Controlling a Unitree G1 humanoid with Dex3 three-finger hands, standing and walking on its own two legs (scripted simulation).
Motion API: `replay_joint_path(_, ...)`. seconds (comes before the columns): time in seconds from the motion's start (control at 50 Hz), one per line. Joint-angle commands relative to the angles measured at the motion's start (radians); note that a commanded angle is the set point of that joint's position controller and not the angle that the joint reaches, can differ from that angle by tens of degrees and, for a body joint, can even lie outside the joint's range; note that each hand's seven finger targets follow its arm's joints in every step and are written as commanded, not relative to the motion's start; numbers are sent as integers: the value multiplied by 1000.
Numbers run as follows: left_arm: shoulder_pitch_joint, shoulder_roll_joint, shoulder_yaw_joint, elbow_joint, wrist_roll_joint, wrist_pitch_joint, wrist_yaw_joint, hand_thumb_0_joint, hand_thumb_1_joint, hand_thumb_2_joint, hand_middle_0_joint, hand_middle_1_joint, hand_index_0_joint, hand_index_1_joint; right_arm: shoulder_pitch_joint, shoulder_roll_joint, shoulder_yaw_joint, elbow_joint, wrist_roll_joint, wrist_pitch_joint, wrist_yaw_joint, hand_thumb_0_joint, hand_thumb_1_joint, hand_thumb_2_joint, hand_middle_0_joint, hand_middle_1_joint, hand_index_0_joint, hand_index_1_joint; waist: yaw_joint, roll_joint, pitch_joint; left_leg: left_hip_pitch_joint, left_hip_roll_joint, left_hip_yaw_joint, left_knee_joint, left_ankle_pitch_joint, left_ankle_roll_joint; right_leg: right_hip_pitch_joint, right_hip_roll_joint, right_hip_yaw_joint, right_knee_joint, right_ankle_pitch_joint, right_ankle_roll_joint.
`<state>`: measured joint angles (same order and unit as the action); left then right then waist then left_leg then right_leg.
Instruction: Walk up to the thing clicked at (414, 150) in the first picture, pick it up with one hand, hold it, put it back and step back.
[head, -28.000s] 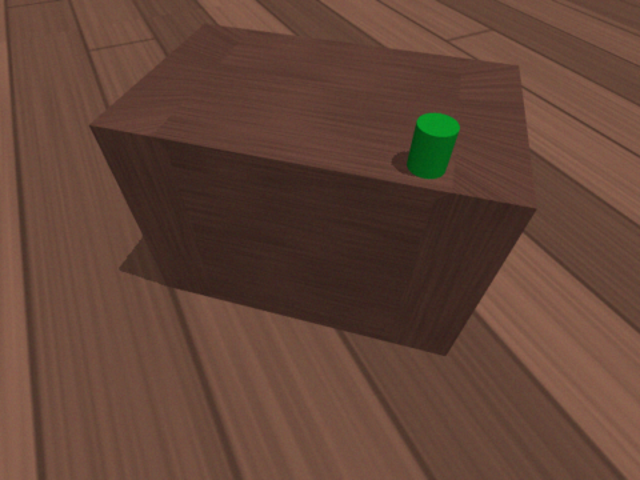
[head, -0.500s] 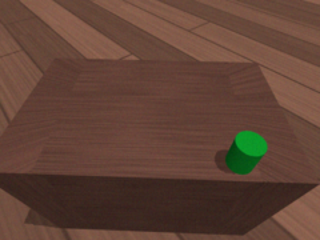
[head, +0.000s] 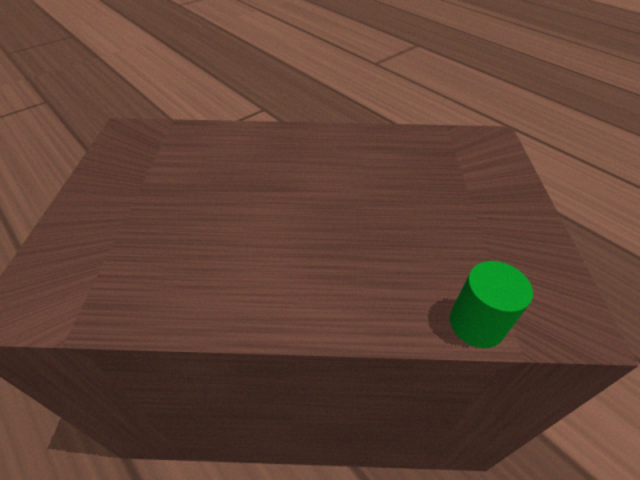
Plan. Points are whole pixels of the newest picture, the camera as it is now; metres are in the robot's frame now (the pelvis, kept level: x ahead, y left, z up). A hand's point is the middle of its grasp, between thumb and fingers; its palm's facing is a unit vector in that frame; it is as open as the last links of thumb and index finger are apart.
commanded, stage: stand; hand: right
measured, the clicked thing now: (487, 305) +0.37 -0.24 -0.03
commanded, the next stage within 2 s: step back in 0.02 s
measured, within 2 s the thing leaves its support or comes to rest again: neither
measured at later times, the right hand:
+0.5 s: hand out of the picture -0.05 -0.21 -0.15, palm faces -0.04 +0.90 -0.44, open 7.4 cm
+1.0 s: hand out of the picture -0.11 -0.22 -0.17, palm faces -0.03 +0.91 -0.40, open 7.4 cm
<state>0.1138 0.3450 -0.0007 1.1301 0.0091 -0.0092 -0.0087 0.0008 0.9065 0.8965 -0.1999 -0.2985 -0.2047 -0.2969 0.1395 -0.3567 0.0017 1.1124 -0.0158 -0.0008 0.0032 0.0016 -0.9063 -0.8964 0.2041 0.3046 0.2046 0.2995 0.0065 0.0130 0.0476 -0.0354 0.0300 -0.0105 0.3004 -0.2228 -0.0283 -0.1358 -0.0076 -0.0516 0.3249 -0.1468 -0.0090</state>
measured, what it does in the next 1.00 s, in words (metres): walks backwards: right foot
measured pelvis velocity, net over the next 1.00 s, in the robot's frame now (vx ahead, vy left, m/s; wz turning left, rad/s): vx -0.20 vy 0.06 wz -0.02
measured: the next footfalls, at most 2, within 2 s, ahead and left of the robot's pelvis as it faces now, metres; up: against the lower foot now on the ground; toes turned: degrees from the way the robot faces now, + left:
right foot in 0.72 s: -0.13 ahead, -0.07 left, +0.00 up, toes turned -1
left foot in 1.06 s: -0.19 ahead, +0.18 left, +0.00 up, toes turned -2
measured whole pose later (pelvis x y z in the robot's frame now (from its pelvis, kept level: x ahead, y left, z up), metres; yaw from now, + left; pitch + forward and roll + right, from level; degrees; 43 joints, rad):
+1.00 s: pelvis -0.20 +0.06 -0.02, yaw -1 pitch -1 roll +1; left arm 0.12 0.35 0.06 0.78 0.03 0.05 0.01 0.00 0.90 0.90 -0.20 -0.30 -0.21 -0.30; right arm 0.16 -0.42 -0.05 0.86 0.00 0.04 -0.02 0.00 -0.91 -0.90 0.20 0.30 0.20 0.30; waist 0.02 0.02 0.17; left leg -0.35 -0.05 -0.08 0.89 -0.51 -0.01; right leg -0.33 -0.02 0.02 0.62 -0.27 0.00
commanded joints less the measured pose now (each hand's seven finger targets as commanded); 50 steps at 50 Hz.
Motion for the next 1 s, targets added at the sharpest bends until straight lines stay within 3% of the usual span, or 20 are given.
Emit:
replay_joint_path(0.0,-48,278,94,-85,-14,-12,21,0,900,900,-200,-300,-200,-300,-69,-256,-59,-74,12,-7,-10,0,-900,-900,200,300,200,300,16,-18,58,-157,84,-74,60,287,70,-3,-123,122,44,309,-23)
replay_joint_path(0.06,-26,291,112,-127,-17,-1,27,0,900,900,-200,-300,-200,-300,-11,-219,-64,-111,30,9,-10,0,-900,-900,200,300,200,300,1,-82,-83,-129,21,-14,267,258,66,26,-203,178,53,433,-117)
replay_joint_path(0.12,-93,300,121,-200,8,9,32,0,900,900,-200,-300,-200,-300,25,-214,-85,-142,19,40,-7,0,-900,-900,200,300,200,300,-2,-184,-105,-216,-54,-46,637,-330,71,-71,-379,322,2,357,-269)
replay_joint_path(0.14,-122,303,123,-226,16,11,35,0,900,900,-200,-300,-200,-300,53,-218,-89,-156,20,48,-5,0,-900,-900,200,300,200,300,-22,-177,-103,-221,-27,-105,685,-346,81,-107,-380,300,30,342,-273)
replay_joint_path(0.22,-146,276,114,-272,26,26,36,0,900,900,-200,-300,-200,-300,110,-221,-100,-178,17,45,-5,0,-900,-900,200,300,200,300,-24,-175,-119,-260,-18,-58,510,-262,69,-75,-297,220,148,320,-204)
replay_joint_path(0.28,-132,271,108,-294,8,55,26,0,900,900,-200,-300,-200,-300,148,-215,-115,-170,-17,27,-6,0,-900,-900,200,300,200,300,-39,-130,-105,-166,-39,9,155,13,51,-136,-205,161,300,141,-127)
replay_joint_path(0.3,-86,218,100,-305,-3,64,25,0,900,900,-200,-300,-200,-300,109,-294,-134,-196,-36,20,-9,0,-900,-900,200,300,200,300,-17,55,-86,-161,127,-237,46,175,90,-236,-72,121,431,-63,-67)
replay_joint_path(0.32,-95,196,98,-320,-5,68,31,0,900,900,-200,-300,-200,-300,41,-409,-152,-230,-31,15,-6,0,-900,-900,200,300,200,300,-16,237,-73,-191,301,-451,-2,358,206,-333,118,103,613,-463,-18)
replay_joint_path(0.34,-142,235,115,-307,10,70,44,0,900,900,-200,-300,-200,-300,37,-440,-156,-243,-25,11,-6,0,-900,-900,200,300,200,300,-63,236,-64,-319,364,-563,-26,320,299,-280,125,244,779,-550,-10)
replay_joint_path(0.4,-21,225,113,-270,-12,71,44,0,900,900,-200,-300,-200,-300,-78,-298,-118,-267,-27,6,-29,0,-900,-900,200,300,200,300,38,105,-61,-112,219,-251,126,478,236,-424,123,280,921,-360,-13)
replay_joint_path(0.54,-54,215,118,-344,4,51,32,0,900,900,-200,-300,-200,-300,68,-275,-121,-282,-7,8,-47,0,-900,-900,200,300,200,300,-54,110,-89,98,253,-236,209,625,288,-403,77,204,679,-392,49)
replay_joint_path(0.66,90,198,123,-301,14,39,19,0,900,900,-200,-300,-200,-300,0,-302,-119,-327,0,24,-36,0,-900,-900,200,300,200,300,-12,136,-142,-70,209,-185,260,398,228,-110,43,63,235,-209,5)
replay_joint_path(0.7,142,230,134,-284,28,26,23,0,900,900,-200,-300,-200,-300,-21,-270,-109,-330,15,29,-29,0,-900,-900,200,300,200,300,19,79,-146,-242,161,-152,320,241,144,41,-26,134,105,9,-32)
replay_joint_path(0.72,120,313,153,-308,34,19,22,0,900,900,-200,-300,-200,-300,-24,-225,-95,-347,23,29,-27,0,-900,-900,200,300,200,300,8,-128,-109,-407,23,-93,449,38,75,54,-187,384,80,88,-103)
replay_joint_path(0.74,60,392,165,-334,19,25,19,0,900,900,-200,-300,-200,-300,-80,-214,-100,-351,25,36,-40,0,-900,-900,200,300,200,300,52,-323,-53,-415,-125,-37,703,-398,41,-126,-379,572,-3,197,-295)
replay_joint_path(0.76,32,362,161,-368,29,16,19,0,900,900,-200,-300,-200,-300,-58,-241,-109,-331,19,42,-42,0,-900,-900,200,300,200,300,38,-243,-10,-409,-106,-141,873,-436,33,-180,-404,597,6,269,-319)
replay_joint_path(0.8,-50,281,136,-392,13,17,28,0,900,900,-200,-300,-200,-300,24,-239,-103,-300,31,36,-40,0,-900,-900,200,300,200,300,-26,-115,-26,-429,-132,-182,904,-320,35,-118,-240,331,108,387,-227)
replay_joint_path(0.82,-64,276,139,-400,18,21,31,0,900,900,-200,-300,-200,-300,34,-232,-96,-297,30,30,-42,0,-900,-900,200,300,200,300,-27,-160,-25,-434,-140,-143,906,-290,30,-116,-222,288,117,388,-210)
replay_joint_path(0.92,33,248,134,-419,28,32,42,0,900,900,-200,-300,-200,-300,30,-220,-91,-322,11,14,-42,0,-900,-900,200,300,200,300,43,-188,-82,-446,-78,-70,587,-314,12,96,-228,271,201,444,-218)
replay_joint_path(0.98,30,274,133,-433,15,46,33,0,900,900,-200,-300,-200,-300,71,-204,-97,-313,-1,5,-35,0,-900,-900,200,300,200,300,20,-220,-102,-305,-67,6,307,-184,30,40,-197,253,267,375,-182)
